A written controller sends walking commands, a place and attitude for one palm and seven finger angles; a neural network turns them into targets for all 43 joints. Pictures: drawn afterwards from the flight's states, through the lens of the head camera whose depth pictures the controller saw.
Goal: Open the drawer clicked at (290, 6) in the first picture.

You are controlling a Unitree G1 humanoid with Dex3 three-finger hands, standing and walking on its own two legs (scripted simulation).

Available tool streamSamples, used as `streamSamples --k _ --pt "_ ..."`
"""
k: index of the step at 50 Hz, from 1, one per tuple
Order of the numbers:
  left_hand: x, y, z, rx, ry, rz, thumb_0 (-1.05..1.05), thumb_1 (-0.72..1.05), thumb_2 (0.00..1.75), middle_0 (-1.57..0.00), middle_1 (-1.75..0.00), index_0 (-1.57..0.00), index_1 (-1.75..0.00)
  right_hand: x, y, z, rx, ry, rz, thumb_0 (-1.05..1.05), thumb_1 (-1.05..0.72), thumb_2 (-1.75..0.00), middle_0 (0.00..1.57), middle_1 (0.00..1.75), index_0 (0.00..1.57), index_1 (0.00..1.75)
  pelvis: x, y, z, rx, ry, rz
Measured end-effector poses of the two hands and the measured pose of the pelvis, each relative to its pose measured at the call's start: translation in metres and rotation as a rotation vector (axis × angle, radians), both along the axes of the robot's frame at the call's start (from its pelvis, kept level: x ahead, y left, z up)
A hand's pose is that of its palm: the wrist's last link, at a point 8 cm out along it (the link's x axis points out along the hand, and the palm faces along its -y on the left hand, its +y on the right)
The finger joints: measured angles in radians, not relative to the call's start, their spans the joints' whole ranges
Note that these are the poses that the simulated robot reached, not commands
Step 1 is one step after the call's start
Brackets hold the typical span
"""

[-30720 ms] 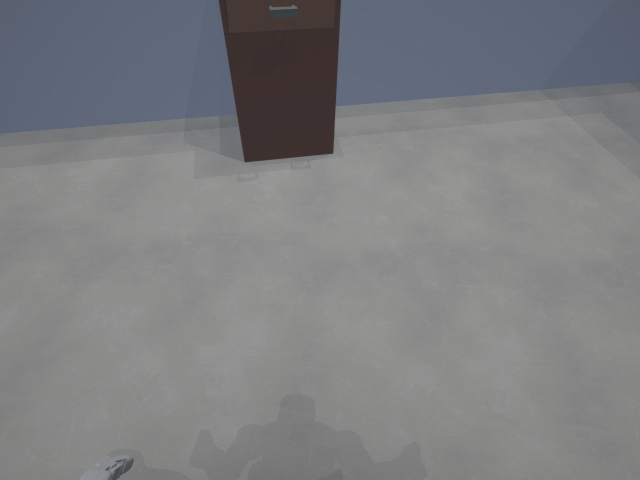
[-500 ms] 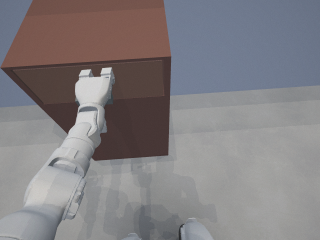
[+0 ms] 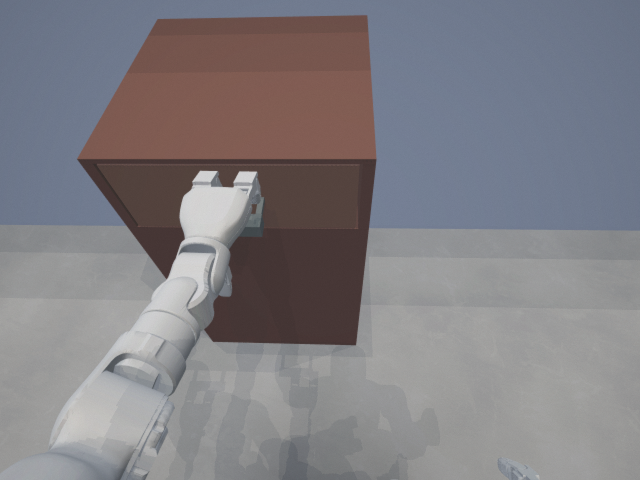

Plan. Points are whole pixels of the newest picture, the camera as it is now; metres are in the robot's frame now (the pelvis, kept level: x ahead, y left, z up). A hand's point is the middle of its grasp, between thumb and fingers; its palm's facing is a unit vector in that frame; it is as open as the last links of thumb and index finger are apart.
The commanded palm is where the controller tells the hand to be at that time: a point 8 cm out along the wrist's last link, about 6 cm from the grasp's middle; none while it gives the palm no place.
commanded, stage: re-aim the fingers above the handle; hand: left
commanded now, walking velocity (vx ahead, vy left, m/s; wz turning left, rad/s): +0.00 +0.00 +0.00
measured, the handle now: (233, 214) +0.52 +0.17 -0.04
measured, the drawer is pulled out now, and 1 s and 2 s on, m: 0.00 0.00 0.00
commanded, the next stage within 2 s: none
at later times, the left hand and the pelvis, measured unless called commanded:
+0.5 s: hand (235, 232) +0.44 +0.14 +0.02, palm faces -0.01 -0.02 -1.00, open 13.8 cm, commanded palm +0.42 +0.16 +0.08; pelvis -0.01 +0.00 +0.00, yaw -1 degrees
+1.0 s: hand (233, 226) +0.44 +0.14 +0.03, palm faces +0.08 -0.01 -1.00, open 13.8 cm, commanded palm +0.43 +0.17 +0.08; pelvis -0.02 +0.00 +0.00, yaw -1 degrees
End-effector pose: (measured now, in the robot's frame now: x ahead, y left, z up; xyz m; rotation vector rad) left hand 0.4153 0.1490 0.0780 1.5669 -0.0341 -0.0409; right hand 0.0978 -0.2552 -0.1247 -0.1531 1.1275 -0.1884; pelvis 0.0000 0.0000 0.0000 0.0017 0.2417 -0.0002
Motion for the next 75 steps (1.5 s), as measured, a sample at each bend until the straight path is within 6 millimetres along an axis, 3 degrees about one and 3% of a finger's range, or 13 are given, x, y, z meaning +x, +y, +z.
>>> streamSamples --k 6,14,23,27,36,42,47,53,56,59,64,69,75 --pt "0.003 0.0 0.001 0.003 -0.001 0.008 0.0 -0.49 0.3 -0.32 -1.2 -0.32 -1.2 -0.003 0.001 -0.001 -0.003 -0.004 0.0 0.01 -0.91 -0.9 0.2 0.3 0.2 0.3 -0.006 -0.003 0.0 0.006 -0.002 -0.003" --pt "0.01 0.011 0.007 0.028 0.012 0.045 0.0 -0.49 0.3 -0.32 -1.2 -0.32 -1.2 -0.033 -0.002 -0.008 0.005 0.051 -0.034 0.01 -0.91 -0.9 0.2 0.3 0.2 0.3 -0.008 -0.004 0.0 0.009 0.007 -0.013" --pt "0.004 -0.008 -0.002 -0.014 0.026 -0.037 0.0 -0.49 0.3 -0.32 -1.2 -0.32 -1.2 -0.062 -0.011 -0.007 -0.017 0.103 -0.068 0.01 -0.91 -0.9 0.2 0.3 0.2 0.3 -0.011 -0.004 -0.001 0.01 0.006 -0.018" --pt "0.006 -0.006 0.001 -0.006 -0.026 -0.028 0.0 -0.49 0.3 -0.32 -1.2 -0.32 -1.2 -0.067 -0.013 -0.007 -0.025 0.101 -0.078 0.01 -0.91 -0.9 0.2 0.3 0.2 0.3 -0.014 -0.005 -0.002 0.013 0.011 -0.026" --pt "0.01 0.02 0.01 0.056 0.011 0.101 0.0 -0.49 0.3 -0.32 -1.2 -0.32 -1.2 -0.066 -0.011 -0.008 -0.007 0.09 -0.082 0.01 -0.91 -0.9 0.2 0.3 0.2 0.3 -0.016 -0.004 0.0 0.012 0.011 -0.028" --pt "-0.002 -0.003 0.0 -0.011 0.08 -0.018 0.0 -0.49 0.3 -0.32 -1.2 -0.32 -1.2 -0.053 -0.009 -0.003 -0.023 0.056 -0.063 0.01 -0.91 -0.9 0.2 0.3 0.2 0.3 -0.014 -0.002 0.001 0.008 -0.005 -0.015" --pt "-0.004 -0.017 0.001 -0.037 -0.01 -0.102 0.0 -0.49 0.3 -0.33 -1.2 -0.32 -1.2 -0.043 -0.009 -0.001 -0.037 0.019 -0.045 0.01 -0.91 -0.9 0.2 0.3 0.2 0.3 -0.016 -0.002 -0.002 0.011 0.002 -0.017" --pt "0.014 0.015 0.011 0.065 -0.098 0.056 0.01 -0.49 0.3 -0.32 -1.2 -0.32 -1.2 -0.043 -0.005 -0.009 -0.016 0.032 -0.032 0.01 -0.91 -0.9 0.2 0.3 0.2 0.3 -0.021 -0.002 -0.005 0.016 0.022 -0.025" --pt "0.024 0.039 0.013 0.109 -0.034 0.178 0.01 -0.49 0.3 -0.32 -1.2 -0.32 -1.2 -0.049 -0.003 -0.011 -0.005 0.06 -0.046 0.01 -0.91 -0.9 0.2 0.3 0.2 0.3 -0.021 -0.002 -0.004 0.015 0.032 -0.026" --pt "0.026 0.049 0.009 0.096 0.076 0.213 0.0 -0.49 0.3 -0.32 -1.2 -0.32 -1.2 -0.058 -0.003 -0.01 -0.01 0.093 -0.06 0.01 -0.91 -0.9 0.2 0.3 0.2 0.3 -0.018 -0.001 -0.002 0.011 0.036 -0.019" --pt "0.021 0.011 -0.008 -0.013 0.19 -0.013 0.0 -0.49 0.3 -0.32 -1.2 -0.32 -1.2 -0.067 -0.008 -0.005 -0.061 0.131 -0.059 0.01 -0.91 -0.9 0.2 0.3 0.2 0.3 -0.01 0.002 -0.003 0.001 0.032 0.0" --pt "0.018 -0.034 -0.011 -0.101 0.044 -0.237 0.0 -0.49 0.3 -0.33 -1.2 -0.32 -1.2 -0.068 -0.013 -0.006 -0.09 0.123 -0.065 0.01 -0.91 -0.9 0.2 0.3 0.2 0.3 -0.007 0.006 -0.01 -0.001 0.053 -0.007" --pt "0.035 -0.016 0.003 -0.006 -0.185 -0.104 0.01 -0.49 0.3 -0.37 -1.23 -0.32 -1.2 -0.069 -0.003 -0.022 -0.03 0.145 -0.063 0.01 -0.91 -0.9 0.2 0.3 0.2 0.3 -0.011 0.008 -0.016 0.009 0.081 -0.037"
